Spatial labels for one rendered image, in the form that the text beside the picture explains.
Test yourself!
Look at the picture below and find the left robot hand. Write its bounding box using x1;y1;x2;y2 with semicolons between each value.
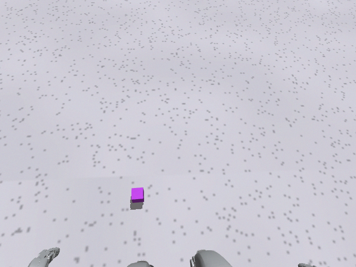
28;248;60;267

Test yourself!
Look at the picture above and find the cube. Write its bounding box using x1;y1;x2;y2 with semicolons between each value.
131;187;144;203

